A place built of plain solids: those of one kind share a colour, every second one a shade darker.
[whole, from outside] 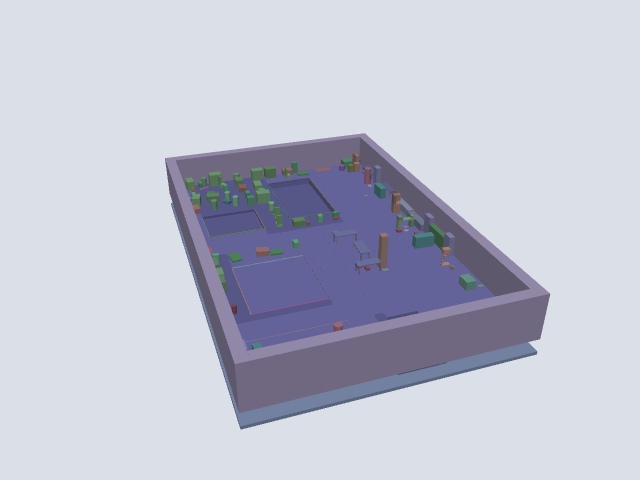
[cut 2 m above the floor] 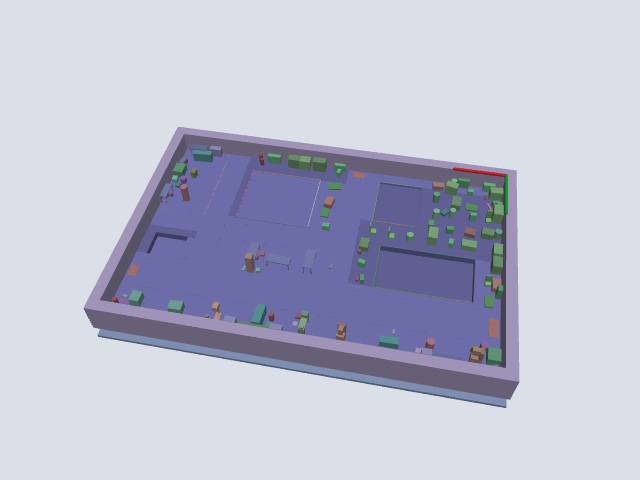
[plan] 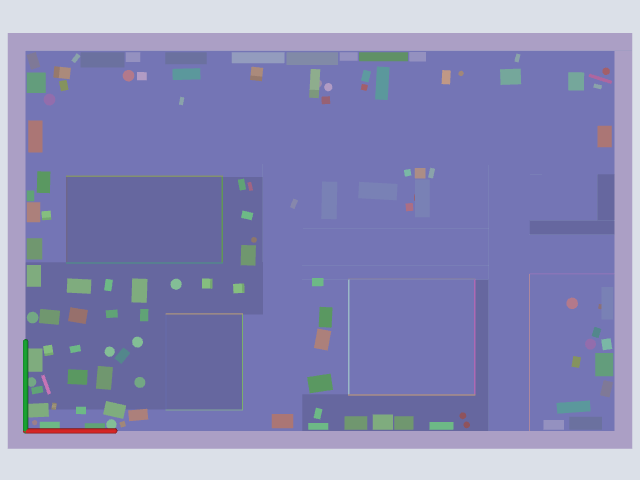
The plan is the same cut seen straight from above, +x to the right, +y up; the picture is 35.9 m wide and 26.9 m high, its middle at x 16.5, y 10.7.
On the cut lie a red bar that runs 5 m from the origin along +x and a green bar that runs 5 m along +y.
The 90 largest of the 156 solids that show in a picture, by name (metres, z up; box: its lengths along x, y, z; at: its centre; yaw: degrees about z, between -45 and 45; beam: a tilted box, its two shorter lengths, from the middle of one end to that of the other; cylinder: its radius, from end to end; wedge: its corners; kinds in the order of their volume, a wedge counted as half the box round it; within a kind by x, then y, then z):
{
 "floor_1": {"box": [2.35, 4.78, 2.1], "at": [1.18, 11.84, -1.05]},
 "floor_2": {"box": [7.9, 5.33, 2.1], "at": [3.95, 3.87, -1.05]},
 "floor_3": {"box": [13.3, 1.2, 2.1], "at": [6.65, 0.6, -1.05]},
 "floor_4": {"box": [13.3, 2.92, 2.1], "at": [6.65, 7.99, -1.05]},
 "floor_5": {"box": [13.3, 0.72, 2.1], "at": [6.65, 14.59, -1.05]},
 "floor_6": {"box": [8.63, 4.78, 1.46], "at": [6.67, 11.84, -1.37]},
 "floor_7": {"box": [4.23, 5.33, 1.92], "at": [10.02, 3.87, -1.14]},
 "floor_8": {"box": [2.32, 4.78, 2.1], "at": [12.14, 11.84, -1.05]},
 "floor_9": {"box": [1.17, 5.33, 2.1], "at": [12.71, 3.87, -1.05]},
 "floor_10": {"box": [2.2, 14.95, 1.0], "at": [14.4, 7.47, -0.5]},
 "floor_11": {"box": [33.0, 3.1, 1.0], "at": [16.5, 16.5, -0.5]},
 "floor_12": {"box": [33.0, 3.25, 1.0], "at": [16.5, 19.68, -0.5]},
 "floor_13": {"box": [2.65, 6.43, 2.1], "at": [16.82, 5.26, -1.05]},
 "floor_14": {"box": [10.45, 2.05, 2.1], "at": [20.73, 1.02, -1.05]},
 "floor_15": {"box": [10.45, 0.77, 2.1], "at": [20.73, 8.87, -1.05]},
 "floor_16": {"box": [10.45, 2.1, 1.0], "at": [20.73, 10.3, -0.5]},
 "floor_17": {"box": [10.45, 3.6, 1.0], "at": [20.73, 13.15, -0.5]},
 "floor_18": {"box": [6.98, 6.43, 2.1], "at": [21.64, 5.26, -1.05]},
 "floor_19": {"box": [0.82, 6.43, 2.1], "at": [25.54, 5.26, -1.05]},
 "floor_20": {"box": [2.3, 14.95, 1.0], "at": [27.1, 7.47, -0.5]},
 "floor_21": {"box": [0.65, 2.58, 2.1], "at": [28.57, 13.09, -1.05]},
 "floor_22": {"box": [3.13, 2.58, 1.47], "at": [30.46, 13.09, -1.36]},
 "floor_23": {"box": [4.75, 8.8, 1.0], "at": [30.62, 4.4, -0.5]},
 "floor_24": {"box": [4.75, 2.2, 1.0], "at": [30.62, 9.9, -0.5]},
 "floor_25": {"box": [4.75, 0.8, 2.1], "at": [30.62, 11.4, -1.05]},
 "floor_26": {"box": [4.75, 0.57, 2.1], "at": [30.62, 14.66, -1.05]},
 "floor_27": {"box": [0.97, 2.58, 2.1], "at": [32.52, 13.09, -1.05]},
 "wall_1": {"box": [1.0, 21.3, 4.2], "at": [-0.5, 10.65, 1.1]},
 "wall_2": {"box": [35.0, 1.0, 4.2], "at": [16.5, -0.5, 1.1]},
 "wall_3": {"box": [35.0, 1.0, 4.2], "at": [16.5, 21.8, 1.1]},
 "wall_4": {"box": [1.0, 21.3, 4.2], "at": [33.5, 10.65, 1.1]},
 "floor_base_1": {"box": [35.0, 23.3, 0.3], "at": [16.5, 10.65, -2.35]},
 "pallet_load_1": {"box": [0.8, 1.22, 1.11], "at": [0.47, 8.69, 0.56]},
 "pallet_load_2": {"box": [0.86, 1.2, 1.12], "at": [0.5, 10.2, 0.56]},
 "pallet_load_3": {"box": [0.88, 1.32, 1.3], "at": [0.51, 3.97, 0.65]},
 "pallet_load_4": {"box": [1.23, 0.77, 1.03], "at": [0.68, 1.16, 0.52], "yaw": 2.6},
 "pallet_load_5": {"box": [1.12, 0.8, 0.7], "at": [1.34, 6.39, 0.35], "yaw": -5.2},
 "pallet_load_6": {"box": [1.35, 0.8, 0.62], "at": [3.0, 8.12, 0.31], "yaw": -2.8},
 "pallet_load_7": {"box": [0.85, 1.28, 0.67], "at": [4.42, 2.97, 0.34], "yaw": -5.0},
 "pallet_load_8": {"box": [1.16, 0.77, 1.04], "at": [4.99, 1.18, 0.52], "yaw": -12.7},
 "pallet_load_9": {"box": [0.86, 1.34, 1.14], "at": [6.38, 7.86, 0.57], "yaw": -1.8},
 "pallet_load_10": {"box": [0.83, 1.14, 0.64], "at": [12.48, 9.84, 0.32], "yaw": -1.7},
 "pallet_load_11": {"box": [1.28, 0.75, 1.27], "at": [18.51, 0.45, 0.64]},
 "pallet_load_12": {"box": [1.15, 0.85, 1.19], "at": [20.02, 0.49, 0.59]},
 "pallet_load_13": {"box": [1.08, 0.75, 1.15], "at": [21.2, 0.45, 0.57]},
 "planer_1": {"box": [1.56, 0.63, 1.14], "at": [9.02, 19.99, 0.57], "yaw": 1.4},
 "planer_2": {"box": [0.71, 1.85, 1.11], "at": [19.99, 19.48, 0.56], "yaw": -3.2},
 "planer_3": {"box": [1.88, 0.61, 1.01], "at": [30.71, 1.33, 0.51], "yaw": 4.2},
 "tool_cabinet_1": {"box": [0.82, 0.55, 1.93], "at": [6.02, 20.95, 0.96]},
 "tool_cabinet_2": {"box": [1.01, 0.49, 1.93], "at": [18.11, 20.98, 0.96]},
 "tool_cabinet_3": {"box": [0.94, 0.53, 1.89], "at": [21.97, 20.96, 0.94]},
 "tool_cabinet_4": {"box": [1.15, 0.54, 0.94], "at": [29.59, 0.34, 0.47]},
 "board_stack_1": {"box": [2.97, 0.63, 0.74], "at": [13.04, 20.91, 0.37]},
 "board_stack_2": {"box": [2.89, 0.73, 0.67], "at": [16.07, 20.86, 0.34]},
 "crate_stack_1": {"box": [0.41, 0.6, 1.27], "at": [0.28, 13.18, 0.64]},
 "crate_stack_2": {"box": [1.13, 0.44, 0.86], "at": [1.35, 0.29, 0.43]},
 "crate_stack_3": {"box": [0.6, 0.37, 0.87], "at": [2.79, 4.6, 0.43], "yaw": 10.5},
 "crate_stack_4": {"box": [1.14, 0.36, 0.99], "at": [3.89, 0.25, 0.49]},
 "crate_stack_5": {"box": [0.66, 0.44, 0.64], "at": [4.83, 6.56, 0.32], "yaw": 3.9},
 "crate_stack_6": {"box": [0.46, 0.69, 0.92], "at": [6.65, 6.49, 0.46], "yaw": -1.1},
 "crate_stack_7": {"box": [1.12, 0.38, 0.84], "at": [16.41, 0.26, 0.42]},
 "crate_stack_8": {"box": [1.35, 0.43, 0.92], "at": [23.31, 0.28, 0.46]},
 "forge_hearth_1": {"box": [1.06, 1.15, 0.82], "at": [0.6, 19.51, 0.41]},
 "forge_hearth_2": {"box": [1.01, 1.3, 0.8], "at": [32.42, 3.71, 0.4]},
 "bar_rack_1": {"box": [2.76, 0.52, 1.35], "at": [20.06, 20.97, 0.68]},
 "barrel_1": {"cylinder": 0.27, "from": [0.34, 2.74, 0.0], "to": [0.34, 2.74, 0.89]},
 "barrel_2": {"cylinder": 0.33, "from": [0.4, 6.35, 0.0], "to": [0.4, 6.35, 0.87]},
 "barrel_3": {"cylinder": 0.28, "from": [4.71, 4.44, 0.0], "to": [4.71, 4.44, 0.87]},
 "barrel_4": {"cylinder": 0.29, "from": [4.81, 0.36, 0.0], "to": [4.81, 0.36, 0.86]},
 "barrel_5": {"cylinder": 0.3, "from": [6.28, 4.98, 0.0], "to": [6.28, 4.98, 1.0]},
 "barrel_6": {"cylinder": 0.31, "from": [6.41, 2.72, 0.0], "to": [6.41, 2.72, 0.98]},
 "barrel_7": {"cylinder": 0.31, "from": [8.44, 8.22, 0.0], "to": [8.44, 8.22, 0.79]},
 "sack_pile_1": {"box": [0.76, 1.12, 0.6], "at": [0.45, 12.26, 0.3]},
 "sack_pile_2": {"box": [1.0, 0.79, 0.48], "at": [2.94, 6.46, 0.24], "yaw": -9.3},
 "sack_pile_3": {"box": [1.08, 0.61, 0.5], "at": [6.31, 0.89, 0.25], "yaw": 5.2},
 "sack_pile_4": {"box": [0.78, 1.11, 0.51], "at": [16.65, 5.12, 0.26], "yaw": -10.6},
 "table_saw_1": {"box": [1.16, 0.88, 0.83], "at": [27.18, 19.85, 0.41], "yaw": 1.8},
 "table_saw_2": {"box": [0.89, 1.02, 0.81], "at": [30.86, 19.59, 0.41], "yaw": -0.4},
 "bandsaw_1": {"box": [0.32, 0.64, 0.99], "at": [1.74, 20.11, 1.49], "yaw": -5.5},
 "bandsaw_2": {"box": [0.93, 0.64, 0.99], "at": [2.04, 20.08, 0.49], "yaw": -5.5},
 "bandsaw_3": {"box": [0.67, 0.75, 0.97], "at": [12.95, 20.01, 0.48], "yaw": -5.9},
 "dust_extractor_1": {"cylinder": 0.33, "from": [5.77, 19.91, 0.0], "to": [5.77, 19.91, 1.81]},
 "dust_extractor_2": {"cylinder": 0.33, "from": [30.63, 7.15, 0.0], "to": [30.63, 7.15, 1.76]},
 "column_a0a_1": {"box": [0.6, 0.6, 3.2], "at": [22.11, 14.44, 1.6]},
 "coal_bin_1": {"box": [0.55, 0.87, 0.6], "at": [0.44, 20.74, 0.3], "yaw": 17.8},
 "coal_bin_2": {"box": [0.55, 0.88, 0.56], "at": [32.56, 2.36, 0.28], "yaw": -13.6},
 "anvil_block_1": {"box": [0.44, 0.57, 0.83], "at": [2.14, 19.36, 0.41], "yaw": 11.7},
 "anvil_block_2": {"box": [0.44, 0.61, 0.78], "at": [30.86, 3.86, 0.39], "yaw": -9.9},
 "pallet_1": {"box": [1.33, 0.92, 0.19], "at": [16.51, 2.66, 0.04], "yaw": 8.5},
 "quench_tub_1": {"cylinder": 0.33, "from": [1.34, 18.57, 0.0], "to": [1.34, 18.57, 0.56]}
}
